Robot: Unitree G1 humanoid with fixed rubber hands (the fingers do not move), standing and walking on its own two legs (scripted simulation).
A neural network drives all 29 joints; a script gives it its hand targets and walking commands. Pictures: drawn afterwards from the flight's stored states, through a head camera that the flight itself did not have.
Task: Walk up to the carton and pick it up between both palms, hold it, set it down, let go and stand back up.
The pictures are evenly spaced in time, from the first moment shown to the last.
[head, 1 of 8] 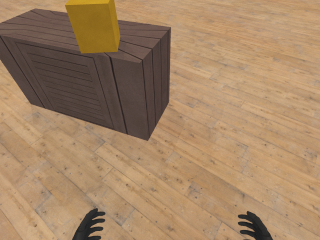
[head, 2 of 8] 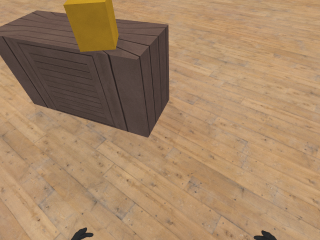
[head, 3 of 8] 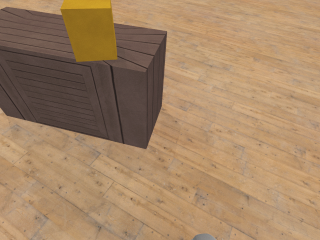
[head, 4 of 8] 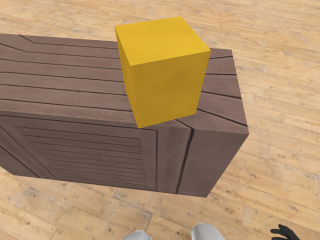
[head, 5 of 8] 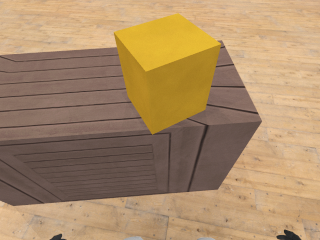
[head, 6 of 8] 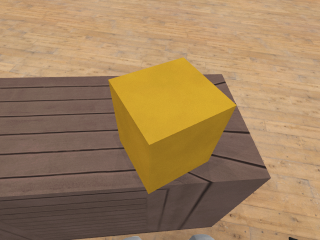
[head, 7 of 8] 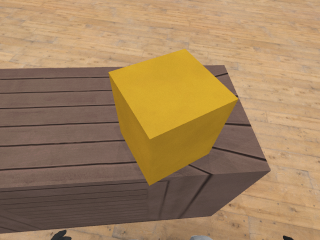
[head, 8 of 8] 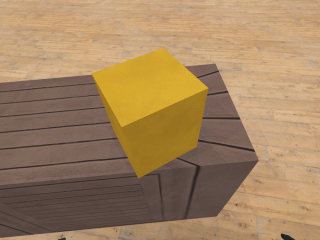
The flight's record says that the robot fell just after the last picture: no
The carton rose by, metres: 0.00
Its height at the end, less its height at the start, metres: +0.00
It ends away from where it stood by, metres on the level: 0.00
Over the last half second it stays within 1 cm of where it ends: yes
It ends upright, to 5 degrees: yes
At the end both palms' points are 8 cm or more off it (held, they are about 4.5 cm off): yes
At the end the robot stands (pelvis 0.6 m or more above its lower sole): yes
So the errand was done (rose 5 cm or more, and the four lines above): no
